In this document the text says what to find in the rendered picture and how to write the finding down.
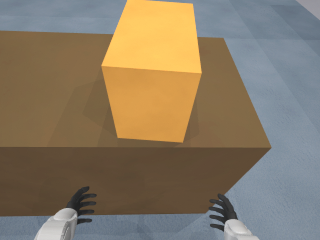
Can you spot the robot right hand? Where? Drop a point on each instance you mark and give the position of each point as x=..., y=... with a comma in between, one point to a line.
x=227, y=211

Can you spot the pedestal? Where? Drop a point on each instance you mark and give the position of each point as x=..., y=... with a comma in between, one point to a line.
x=57, y=133

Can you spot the robot left hand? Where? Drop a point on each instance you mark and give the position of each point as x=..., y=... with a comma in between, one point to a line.
x=75, y=203

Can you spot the carton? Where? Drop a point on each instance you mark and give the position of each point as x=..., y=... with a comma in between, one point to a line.
x=152, y=70

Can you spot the robot right forearm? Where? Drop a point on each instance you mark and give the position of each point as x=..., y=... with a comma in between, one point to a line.
x=235, y=230

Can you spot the robot left forearm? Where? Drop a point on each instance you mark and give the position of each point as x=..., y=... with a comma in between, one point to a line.
x=60, y=226

